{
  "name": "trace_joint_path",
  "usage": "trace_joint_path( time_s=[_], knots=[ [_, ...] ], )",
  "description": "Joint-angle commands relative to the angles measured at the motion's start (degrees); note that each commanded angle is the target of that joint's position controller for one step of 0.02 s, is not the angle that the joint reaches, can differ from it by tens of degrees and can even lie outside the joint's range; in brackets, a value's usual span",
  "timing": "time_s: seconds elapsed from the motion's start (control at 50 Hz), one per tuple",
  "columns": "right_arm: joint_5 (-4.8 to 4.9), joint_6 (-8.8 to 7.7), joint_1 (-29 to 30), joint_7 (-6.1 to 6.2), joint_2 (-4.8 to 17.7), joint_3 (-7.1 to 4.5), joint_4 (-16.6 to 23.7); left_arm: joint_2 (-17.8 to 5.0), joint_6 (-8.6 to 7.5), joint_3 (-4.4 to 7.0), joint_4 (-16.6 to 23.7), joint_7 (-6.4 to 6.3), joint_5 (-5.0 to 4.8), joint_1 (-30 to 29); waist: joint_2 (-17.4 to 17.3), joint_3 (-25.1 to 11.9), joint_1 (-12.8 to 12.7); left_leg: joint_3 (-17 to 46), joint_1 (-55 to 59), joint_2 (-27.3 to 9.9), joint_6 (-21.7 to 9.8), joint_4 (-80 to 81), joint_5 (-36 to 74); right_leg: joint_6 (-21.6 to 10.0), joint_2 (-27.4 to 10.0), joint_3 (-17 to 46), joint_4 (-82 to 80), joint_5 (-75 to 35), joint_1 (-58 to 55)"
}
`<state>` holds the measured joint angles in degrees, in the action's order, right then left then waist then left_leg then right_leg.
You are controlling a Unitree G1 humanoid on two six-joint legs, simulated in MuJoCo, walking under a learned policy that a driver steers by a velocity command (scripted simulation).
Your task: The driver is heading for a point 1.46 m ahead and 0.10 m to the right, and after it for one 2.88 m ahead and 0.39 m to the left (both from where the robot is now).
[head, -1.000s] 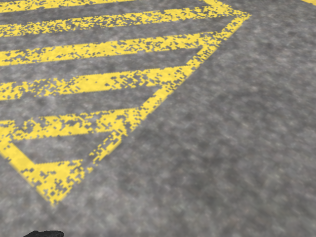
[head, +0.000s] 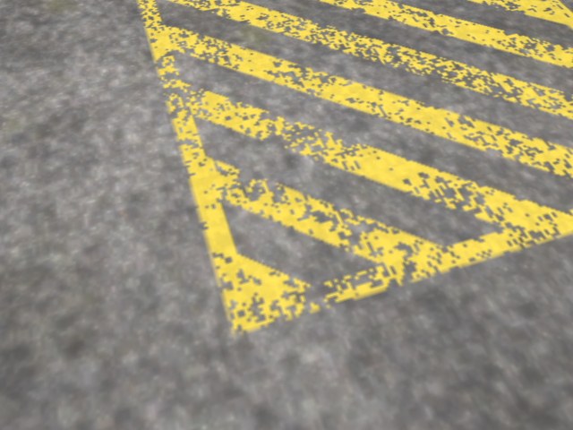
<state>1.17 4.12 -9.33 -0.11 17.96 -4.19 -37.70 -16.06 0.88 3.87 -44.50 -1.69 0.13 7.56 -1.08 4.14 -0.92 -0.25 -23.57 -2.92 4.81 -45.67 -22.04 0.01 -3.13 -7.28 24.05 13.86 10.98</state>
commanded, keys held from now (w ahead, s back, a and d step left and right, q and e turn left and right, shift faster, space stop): q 0.18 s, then no key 0.82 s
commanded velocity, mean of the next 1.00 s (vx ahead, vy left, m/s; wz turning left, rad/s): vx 0.00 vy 0.00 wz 0.24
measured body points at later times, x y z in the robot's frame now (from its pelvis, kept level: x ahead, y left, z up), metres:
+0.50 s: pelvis +0.02 +0.03 +0.00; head +0.04 +0.04 +0.44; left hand +0.10 +0.34 -0.11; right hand +0.23 -0.19 -0.09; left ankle +0.00 +0.13 -0.74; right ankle +0.05 -0.11 -0.73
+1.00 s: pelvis +0.04 +0.01 +0.00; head +0.05 +0.01 +0.44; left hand +0.11 +0.28 -0.13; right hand +0.20 -0.24 -0.13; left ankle +0.00 +0.13 -0.74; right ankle +0.05 -0.11 -0.74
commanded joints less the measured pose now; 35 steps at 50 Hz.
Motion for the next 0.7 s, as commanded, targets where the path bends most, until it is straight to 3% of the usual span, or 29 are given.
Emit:
trace_joint_path(
  time_s=[0.02, 0.04, 0.06, 0.08, 0.1, 0.12, 0.14, 0.16, 0.18, 0.2, 0.24, 0.32, 0.42, 0.48, 0.5, 0.52, 0.54, 0.56, 0.58, 0.62, 0.7],
  knots=[
    [0.00, -0.26, -0.1, -0.76, 5.8, -1.74, 5.0, -12.3, -0.70, 3.24, 3.2, 0.45, -1.23, -2.2, 10.3, -7.3, 0.7, -3.1, 3.6, 0.9, -2.6, 9.1, 3.3, -11.1, -14.8, 8.3, -2.5, -23.4, -6.4],
    [-0.06, -0.15, -2.1, -0.96, 5.7, -1.97, 4.4, -12.1, -0.70, 3.24, 3.0, 0.54, -1.87, -2.7, 9.7, -7.4, 2.1, -4.2, 7.6, 1.9, -4.2, 15.4, 7.9, -9.1, -14.1, 6.7, 0.4, -21.5, -5.0],
    [-0.26, -0.15, -4.2, -0.65, 6.9, -2.64, 3.7, -10.5, -0.84, 2.89, 1.8, 0.74, -1.97, -0.2, 7.1, -8.0, 2.6, -3.1, 13.7, 3.1, -6.2, 20.9, 13.8, -5.7, -12.1, 4.1, 5.4, -16.2, -1.6],
    [-0.12, -0.38, -6.7, 0.17, 11.8, -4.16, 3.7, -7.7, -0.94, 2.16, 1.4, 1.03, -0.25, 2.1, -4.4, -9.0, 2.2, 8.3, 23.5, -4.1, -9.7, 23.9, 31.5, -0.4, -7.2, -1.1, 18.3, -2.5, 8.9],
    [-1.30, -1.14, -6.2, 0.57, 17.6, -4.83, 5.9, -5.2, -1.05, 1.03, 5.0, 0.85, 2.16, -0.5, -18.1, -9.1, 1.8, 30.1, 27.5, -19.3, -21.6, 23.9, 47.1, 4.5, 1.9, -0.6, 33.1, 25.1, 25.8],
    [-2.72, -2.70, -8.0, -0.14, 14.4, -4.09, 5.8, -7.9, -1.05, 1.84, 5.9, 0.32, 1.19, -5.2, -10.4, -13.1, 6.1, 30.9, 24.4, -20.2, -26.5, 25.8, 42.3, 4.4, 2.5, 9.2, 43.0, 26.7, 26.3],
    [-2.58, -3.84, -5.5, -0.21, 12.7, -3.41, 5.4, -8.9, -0.80, 2.25, 6.0, 0.18, -0.25, -5.5, -8.4, -10.4, 4.2, 25.4, 22.0, -16.8, -23.9, 26.5, 37.1, 3.3, 1.3, 10.8, 45.1, 21.9, 27.0],
    [-1.55, -4.29, -2.3, 0.14, 11.3, -3.21, 5.4, -9.1, -0.59, 2.52, 5.0, -0.17, -0.41, -4.1, -6.1, -8.5, 2.3, 21.4, 20.1, -13.1, -20.3, 26.5, 31.3, 2.8, 0.3, 11.3, 43.5, 16.6, 27.0],
    [-0.70, -4.20, 0.0, 0.52, 9.8, -2.64, 5.7, -9.8, -0.43, 2.81, 4.4, -0.57, 0.12, -3.7, -5.4, -7.5, 1.5, 19.8, 18.8, -11.4, -18.2, 26.5, 29.6, 2.9, -0.1, 11.7, 41.5, 13.0, 26.8],
    [-0.65, -4.04, 1.3, 0.98, 9.0, -2.08, 6.1, -9.8, -0.34, 2.90, 3.8, -0.55, 0.36, -2.4, -5.9, -8.0, 0.5, 17.6, 16.8, -10.1, -17.6, 26.6, 31.8, 3.3, 0.6, 11.1, 41.7, 10.0, 24.1],
    [-1.28, -3.98, 1.2, 1.44, 8.0, -1.51, 6.4, -8.6, -0.38, 2.63, 3.0, -0.21, -0.07, -0.3, -6.1, -10.0, 0.0, 15.5, 16.7, -8.9, -17.8, 26.5, 33.8, 4.2, 1.5, 10.4, 40.4, 6.4, 21.0],
    [-1.46, -3.78, 0.1, 1.78, 7.8, -1.21, 5.5, -6.5, -0.26, 1.52, 3.3, 0.01, -0.21, -2.0, -6.8, -9.1, 1.5, 15.1, 17.2, -8.0, -17.6, 26.4, 28.8, 5.2, 1.1, 10.4, 28.3, 4.7, 18.1],
    [-1.88, -3.33, 0.4, 0.97, 8.1, -0.86, 4.2, -6.9, -0.61, 1.15, 3.4, 0.62, -0.53, -2.4, -7.6, -6.5, 2.8, 17.8, 12.6, -8.2, -18.3, 26.0, 21.9, 4.5, 1.3, 9.5, 17.5, 7.0, 10.5],
    [-1.20, -3.29, 2.2, 0.62, 6.2, 0.12, 3.2, -5.8, -1.31, 0.79, 2.7, 1.10, -0.42, -0.2, -6.3, -6.5, 0.8, 18.4, 11.6, -6.9, -16.6, 23.2, 23.0, 3.1, 2.0, 8.5, 4.9, 0.9, 3.8],
    [-0.98, -3.45, 1.5, 0.58, 5.1, 0.59, 2.4, -5.5, -1.70, 0.52, 2.3, 1.34, 0.14, 1.0, -4.8, -6.7, -0.3, 17.9, 10.2, -5.5, -14.5, 22.5, 21.9, 2.2, 1.5, 9.1, -2.9, -7.8, -1.1],
    [-1.84, -3.99, -0.6, 0.57, 3.6, 1.16, 1.8, -7.6, -2.00, 0.69, 2.3, 1.18, 0.93, 1.9, -1.6, -8.4, 0.6, 16.4, 8.1, -3.2, -11.3, 20.7, 17.6, 0.6, -2.9, 13.5, -3.6, -17.4, -6.9],
    [-2.86, -4.61, -4.1, 0.23, 3.6, 1.08, 1.6, -12.2, -1.97, 1.55, 2.5, 0.85, 1.07, 1.2, 6.8, -9.2, 4.3, 11.6, 5.8, 1.9, -8.6, 17.3, 10.0, -2.9, -8.1, 17.7, -0.6, -27.1, -8.8],
    [-2.93, -4.62, -3.8, 0.38, 2.8, 1.29, 1.2, -8.9, -1.91, 0.72, 1.9, 1.13, 0.73, -1.1, 10.8, -9.8, 4.8, 7.9, 10.4, 3.5, -6.1, 18.6, 5.8, -6.6, -8.7, 18.8, -1.5, -18.4, -2.5],
    [-3.04, -4.41, -1.7, 0.53, 4.3, 1.04, 0.7, -6.1, -2.08, -0.04, 2.5, 1.51, 0.60, -3.0, 9.0, -8.1, 3.6, 7.8, 11.9, 3.1, -5.3, 19.2, 7.8, -5.6, -6.2, 17.3, -2.1, -11.2, -0.4],
    [-2.35, -3.53, 0.9, 0.90, 5.0, 0.63, 0.8, -6.7, -2.67, -0.15, 2.1, 1.66, 0.58, -2.4, 6.9, -6.3, 1.6, 8.6, 11.2, 3.0, -6.2, 18.8, 13.2, -2.4, -2.9, 14.1, -1.1, -8.2, 0.0],
    [-2.12, -3.27, -0.4, 1.06, 3.6, 0.77, -0.1, -6.2, -3.19, -0.66, 0.5, 1.24, 0.33, -0.3, 3.9, -5.9, 1.1, 9.4, 11.4, 2.4, -6.6, 19.5, 16.9, -1.6, -1.7, 12.6, 0.4, -8.8, -0.7]
  ],
)
Keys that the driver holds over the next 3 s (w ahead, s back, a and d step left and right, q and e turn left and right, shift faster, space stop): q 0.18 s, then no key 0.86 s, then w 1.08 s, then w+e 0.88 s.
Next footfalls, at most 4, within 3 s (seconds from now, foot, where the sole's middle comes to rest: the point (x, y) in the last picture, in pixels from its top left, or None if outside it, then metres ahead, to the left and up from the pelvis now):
0.08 left None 0.04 0.13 -0.78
0.52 right None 0.09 -0.10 -0.78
1.78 right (306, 406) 0.49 0.00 -0.78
2.30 left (190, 308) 0.74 0.30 -0.78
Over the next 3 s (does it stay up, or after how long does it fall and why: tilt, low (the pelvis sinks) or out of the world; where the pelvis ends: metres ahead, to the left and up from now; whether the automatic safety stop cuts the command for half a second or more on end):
stays up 0.95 0.12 0.00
